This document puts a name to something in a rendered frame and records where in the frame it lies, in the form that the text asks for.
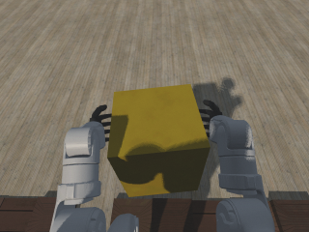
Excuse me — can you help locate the left robot forearm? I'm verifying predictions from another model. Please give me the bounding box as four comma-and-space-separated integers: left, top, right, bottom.
49, 121, 106, 232

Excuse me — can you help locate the carton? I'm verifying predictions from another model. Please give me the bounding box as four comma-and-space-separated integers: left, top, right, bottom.
107, 84, 211, 197

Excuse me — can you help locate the left robot thigh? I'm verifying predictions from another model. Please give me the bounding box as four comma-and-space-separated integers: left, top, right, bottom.
107, 214, 139, 232

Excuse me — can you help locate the right robot forearm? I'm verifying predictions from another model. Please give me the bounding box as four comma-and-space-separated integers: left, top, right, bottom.
209, 115, 275, 232

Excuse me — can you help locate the left robot upper arm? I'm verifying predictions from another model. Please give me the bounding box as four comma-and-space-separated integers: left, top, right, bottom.
50, 207, 107, 232

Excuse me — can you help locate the robot right hand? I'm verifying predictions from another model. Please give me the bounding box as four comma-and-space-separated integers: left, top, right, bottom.
199, 100, 223, 137

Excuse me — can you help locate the right robot upper arm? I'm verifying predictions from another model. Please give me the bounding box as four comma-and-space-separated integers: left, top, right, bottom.
215, 198, 275, 232

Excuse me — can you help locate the robot left hand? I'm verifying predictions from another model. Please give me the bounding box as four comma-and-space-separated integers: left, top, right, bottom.
89, 104, 112, 142

